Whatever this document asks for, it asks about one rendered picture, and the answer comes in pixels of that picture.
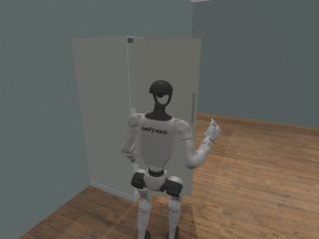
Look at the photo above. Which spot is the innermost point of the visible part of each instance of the right robot hand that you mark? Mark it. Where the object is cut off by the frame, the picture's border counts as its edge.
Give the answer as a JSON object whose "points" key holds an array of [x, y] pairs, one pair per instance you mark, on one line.
{"points": [[213, 130]]}

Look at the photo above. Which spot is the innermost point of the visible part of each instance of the robot left forearm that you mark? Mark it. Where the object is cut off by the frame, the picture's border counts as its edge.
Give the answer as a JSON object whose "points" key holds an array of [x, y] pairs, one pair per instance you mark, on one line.
{"points": [[132, 156]]}

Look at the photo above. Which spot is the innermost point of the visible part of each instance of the left robot hand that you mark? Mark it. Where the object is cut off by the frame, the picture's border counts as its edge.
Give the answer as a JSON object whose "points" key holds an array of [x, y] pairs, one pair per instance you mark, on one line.
{"points": [[139, 158]]}

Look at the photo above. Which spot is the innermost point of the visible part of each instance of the handle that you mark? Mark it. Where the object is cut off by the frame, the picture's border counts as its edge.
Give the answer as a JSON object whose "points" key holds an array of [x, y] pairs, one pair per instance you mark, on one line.
{"points": [[192, 107]]}

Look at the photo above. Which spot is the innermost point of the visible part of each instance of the right robot foot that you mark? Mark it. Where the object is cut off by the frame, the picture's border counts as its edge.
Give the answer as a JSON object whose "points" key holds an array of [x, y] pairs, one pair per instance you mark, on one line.
{"points": [[175, 233]]}

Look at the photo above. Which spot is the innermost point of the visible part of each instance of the robot left upper arm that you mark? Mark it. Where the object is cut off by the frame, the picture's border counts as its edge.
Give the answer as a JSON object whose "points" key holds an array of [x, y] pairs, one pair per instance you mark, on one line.
{"points": [[130, 133]]}

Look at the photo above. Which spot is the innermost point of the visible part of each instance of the robot right forearm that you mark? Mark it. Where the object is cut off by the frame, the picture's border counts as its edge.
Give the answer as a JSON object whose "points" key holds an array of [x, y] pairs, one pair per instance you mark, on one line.
{"points": [[203, 151]]}

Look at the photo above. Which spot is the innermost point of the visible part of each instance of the robot right upper arm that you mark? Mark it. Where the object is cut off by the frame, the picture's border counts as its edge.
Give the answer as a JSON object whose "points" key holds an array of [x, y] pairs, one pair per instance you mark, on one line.
{"points": [[186, 141]]}

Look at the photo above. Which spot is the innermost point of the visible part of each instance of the humanoid robot head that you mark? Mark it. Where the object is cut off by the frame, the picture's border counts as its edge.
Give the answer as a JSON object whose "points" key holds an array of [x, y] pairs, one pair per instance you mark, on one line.
{"points": [[159, 89]]}

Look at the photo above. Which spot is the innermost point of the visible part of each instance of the fridge door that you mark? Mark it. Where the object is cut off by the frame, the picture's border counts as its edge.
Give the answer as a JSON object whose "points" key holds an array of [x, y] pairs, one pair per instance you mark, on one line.
{"points": [[176, 61]]}

